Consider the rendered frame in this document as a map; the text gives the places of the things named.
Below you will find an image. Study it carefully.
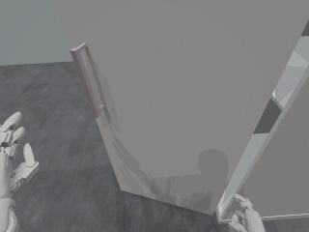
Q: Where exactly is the handle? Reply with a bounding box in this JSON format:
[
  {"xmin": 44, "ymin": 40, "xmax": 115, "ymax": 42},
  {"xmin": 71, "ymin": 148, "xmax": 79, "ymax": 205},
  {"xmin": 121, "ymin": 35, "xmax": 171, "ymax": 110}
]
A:
[{"xmin": 70, "ymin": 43, "xmax": 105, "ymax": 118}]

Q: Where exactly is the robot left hand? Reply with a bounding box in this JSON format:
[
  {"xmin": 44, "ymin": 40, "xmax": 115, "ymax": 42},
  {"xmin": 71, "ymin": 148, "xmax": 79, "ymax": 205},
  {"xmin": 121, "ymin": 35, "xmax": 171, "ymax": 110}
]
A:
[{"xmin": 0, "ymin": 111, "xmax": 40, "ymax": 198}]

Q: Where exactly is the left robot forearm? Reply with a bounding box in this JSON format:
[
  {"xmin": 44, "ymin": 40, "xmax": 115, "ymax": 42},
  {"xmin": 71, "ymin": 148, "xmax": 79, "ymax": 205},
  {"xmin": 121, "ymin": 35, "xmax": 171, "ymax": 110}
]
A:
[{"xmin": 0, "ymin": 197, "xmax": 20, "ymax": 232}]

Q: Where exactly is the fridge door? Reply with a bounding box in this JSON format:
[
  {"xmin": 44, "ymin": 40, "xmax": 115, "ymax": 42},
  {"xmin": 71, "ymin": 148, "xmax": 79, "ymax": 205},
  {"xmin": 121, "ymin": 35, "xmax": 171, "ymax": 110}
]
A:
[{"xmin": 53, "ymin": 0, "xmax": 309, "ymax": 216}]

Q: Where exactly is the robot right hand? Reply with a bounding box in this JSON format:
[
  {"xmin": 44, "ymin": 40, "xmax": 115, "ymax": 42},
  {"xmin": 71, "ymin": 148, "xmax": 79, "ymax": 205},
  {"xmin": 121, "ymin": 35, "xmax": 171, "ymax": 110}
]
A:
[{"xmin": 229, "ymin": 193, "xmax": 266, "ymax": 232}]

